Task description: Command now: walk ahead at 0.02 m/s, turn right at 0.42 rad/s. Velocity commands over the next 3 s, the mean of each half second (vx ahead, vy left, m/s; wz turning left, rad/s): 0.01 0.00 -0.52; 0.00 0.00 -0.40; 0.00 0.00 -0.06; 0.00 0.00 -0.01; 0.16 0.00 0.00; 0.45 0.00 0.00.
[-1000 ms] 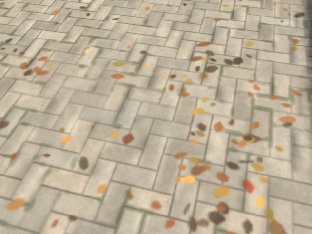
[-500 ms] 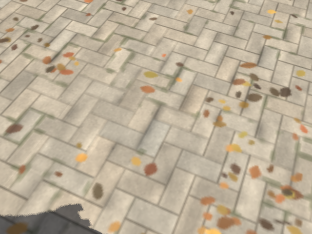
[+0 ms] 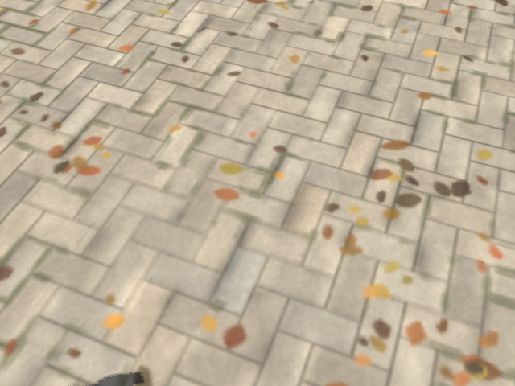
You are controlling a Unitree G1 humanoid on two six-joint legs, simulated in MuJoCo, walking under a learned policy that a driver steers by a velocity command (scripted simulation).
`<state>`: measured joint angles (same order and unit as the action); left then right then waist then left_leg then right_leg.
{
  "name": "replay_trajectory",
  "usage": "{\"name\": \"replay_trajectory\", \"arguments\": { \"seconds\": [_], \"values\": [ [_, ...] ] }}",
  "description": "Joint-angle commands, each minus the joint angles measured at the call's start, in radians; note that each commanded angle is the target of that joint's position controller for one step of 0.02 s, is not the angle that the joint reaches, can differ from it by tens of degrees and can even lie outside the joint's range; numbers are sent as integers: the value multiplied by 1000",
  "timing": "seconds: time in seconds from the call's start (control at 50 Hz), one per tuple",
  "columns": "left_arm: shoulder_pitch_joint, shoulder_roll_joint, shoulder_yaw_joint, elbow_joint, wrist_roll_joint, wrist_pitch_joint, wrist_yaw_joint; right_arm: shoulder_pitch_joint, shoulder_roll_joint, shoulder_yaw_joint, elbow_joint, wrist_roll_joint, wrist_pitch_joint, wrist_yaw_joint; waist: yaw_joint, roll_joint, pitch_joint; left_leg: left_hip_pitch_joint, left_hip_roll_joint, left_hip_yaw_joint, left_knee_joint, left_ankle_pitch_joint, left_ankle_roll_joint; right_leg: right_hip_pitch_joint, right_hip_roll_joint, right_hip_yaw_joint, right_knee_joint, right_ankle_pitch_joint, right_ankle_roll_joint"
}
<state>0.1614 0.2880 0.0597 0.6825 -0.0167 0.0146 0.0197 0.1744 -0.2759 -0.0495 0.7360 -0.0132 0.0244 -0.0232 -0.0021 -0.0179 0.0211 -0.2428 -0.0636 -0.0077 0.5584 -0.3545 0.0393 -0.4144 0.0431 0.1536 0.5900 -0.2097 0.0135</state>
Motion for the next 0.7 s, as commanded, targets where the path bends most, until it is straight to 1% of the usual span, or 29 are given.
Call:
{"name": "replay_trajectory", "arguments": {
  "seconds": [0.02,0.04,0.06,0.08,0.1,0.12,0.14,0.18,0.2,0.22,0.26,0.28,0.3,0.32,0.34,0.36,0.38,0.4,0.42,0.44,0.46,0.48,0.5,0.52,0.56,0.62,0.66,0.7],
  "values": [
    [-38,126,40,-101,-5,-2,1,55,-167,-59,-55,-7,-4,-5,-16,143,-91,139,266,-238,-166,470,120,-99,9,0,92,44,-37],
    [-29,119,42,-106,8,-3,-6,41,-165,-58,-63,-11,-6,-11,-16,222,-94,178,411,-339,-190,635,212,-175,16,-60,245,-268,-7],
    [-33,144,55,-106,11,-3,-10,38,-151,-52,-78,-11,-11,-18,-24,162,-88,195,477,-368,-192,756,268,-230,-16,-52,434,-381,16],
    [-23,148,62,-98,3,4,-12,14,-144,-50,-90,-7,-17,-24,-10,91,-73,205,473,-330,-181,791,267,-264,-31,-35,531,-378,32],
    [-11,125,57,-92,-3,13,-11,-22,-146,-52,-94,4,-20,-25,9,66,-47,216,430,-257,-173,770,227,-290,-55,-32,512,-331,43],
    [-30,101,48,-96,-5,18,-10,-24,-155,-57,-89,12,-21,-26,-4,85,-32,243,394,-200,-170,778,198,-309,-67,-53,470,-275,54],
    [-49,81,40,-105,-8,20,-13,-9,-166,-61,-81,14,-15,-26,-20,109,-30,255,364,-147,-167,807,183,-296,-65,-86,429,-234,66],
    [-85,62,30,-128,-14,18,-28,12,-176,-68,-70,14,1,-26,-44,153,-52,257,326,-62,-161,813,163,-212,-62,-144,317,-178,70],
    [-97,59,27,-139,-15,17,-37,14,-184,-72,-67,15,7,-26,-51,167,-62,247,325,-34,-159,808,157,-159,-61,-165,254,-164,63],
    [-97,66,29,-144,-15,17,-44,16,-194,-76,-64,18,11,-24,-53,179,-70,235,327,-14,-153,801,151,-107,-55,-188,198,-157,55],
    [-79,89,40,-147,-12,21,-52,21,-207,-80,-56,32,7,-18,-47,194,-81,224,339,7,-119,770,137,-28,-37,-223,94,-119,32],
    [-52,97,47,-142,-9,25,-53,9,-208,-80,-55,42,1,-15,-27,191,-86,206,337,24,-82,752,120,29,-26,-238,15,-65,12],
    [2,110,58,-127,-5,27,-49,-2,-200,-78,-53,51,-9,-12,6,176,-101,162,317,59,-5,740,88,133,-2,-251,-93,29,-18],
    [69,152,77,-116,1,27,-36,38,-173,-71,-37,47,-26,-4,35,107,-132,65,266,117,137,646,22,297,-10,-190,-190,209,-64],
    [134,270,104,-129,5,26,-14,30,-119,-52,-71,-7,-36,1,44,-139,-179,-231,170,156,425,115,-73,538,-245,150,-180,669,-174],
    [129,313,101,-144,41,10,-19,0,-100,-39,-107,-23,-41,2,46,-244,-282,-389,43,15,648,-373,-110,539,-462,449,-183,795,-412],
    [106,245,83,-142,36,-6,-29,-37,-152,-55,-97,1,-33,4,77,-96,-266,-400,86,-76,718,-343,-111,473,-429,366,-216,626,-409],
    [49,213,72,-135,25,-16,-27,-51,-157,-57,-97,19,-26,0,43,-78,-169,-406,103,-75,694,-252,-99,382,-355,265,-232,482,-339],
    [-2,189,67,-133,9,-15,-21,-39,-153,-61,-78,12,-20,-12,16,-34,-121,-400,117,-74,632,-170,-98,318,-289,210,-246,332,-276],
    [-42,177,60,-138,0,-11,-15,-34,-164,-67,-76,1,-13,-21,0,-55,-92,-369,117,-73,583,-108,-106,252,-254,180,-257,282,-248],
    [-58,179,58,-143,6,-6,-9,-20,-157,-67,-72,-3,-11,-21,-14,-82,-92,-314,97,-59,583,-63,-115,193,-225,159,-264,281,-242],
    [-60,177,57,-143,13,-3,-4,-3,-142,-65,-68,-1,-12,-19,-21,-96,-103,-291,82,-55,561,-36,-122,178,-211,153,-268,271,-243],
    [-56,173,57,-140,15,-1,0,5,-128,-61,-67,3,-13,-17,-22,-105,-111,-282,75,-55,516,-22,-127,177,-202,150,-268,255,-244],
    [-48,172,57,-137,14,0,4,-3,-118,-57,-70,6,-15,-17,-16,-111,-112,-279,69,-58,463,-13,-131,181,-196,159,-267,229,-244],
    [-36,177,61,-131,10,3,11,-30,-101,-49,-81,5,-18,-15,-1,-118,-112,-262,62,-70,360,0,-135,183,-188,189,-262,142,-240],
    [-34,189,67,-132,12,10,10,-54,-103,-48,-93,10,-27,-6,15,-140,-104,-206,46,-80,242,-10,-128,157,-187,256,-256,39,-239],
    [-34,192,67,-133,10,15,5,-54,-111,-51,-98,16,-36,2,22,-151,-104,-171,32,-82,174,-23,-116,162,-189,310,-243,42,-237],
    [-43,182,61,-133,7,20,3,-22,-113,-53,-93,20,-46,13,15,-158,-120,-121,35,-71,83,-6,-99,187,-193,335,-209,97,-225]
  ]
}}
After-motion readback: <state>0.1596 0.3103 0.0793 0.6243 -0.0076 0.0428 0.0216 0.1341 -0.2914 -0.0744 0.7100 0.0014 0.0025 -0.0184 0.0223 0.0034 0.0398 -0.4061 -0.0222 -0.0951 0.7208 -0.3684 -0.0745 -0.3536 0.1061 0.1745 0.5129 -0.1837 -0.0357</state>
